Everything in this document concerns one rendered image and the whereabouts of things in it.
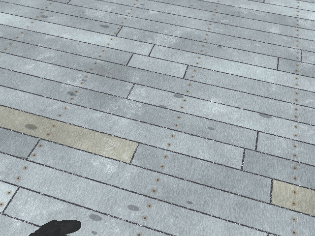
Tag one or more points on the robot left hand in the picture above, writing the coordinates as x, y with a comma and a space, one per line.
57, 228

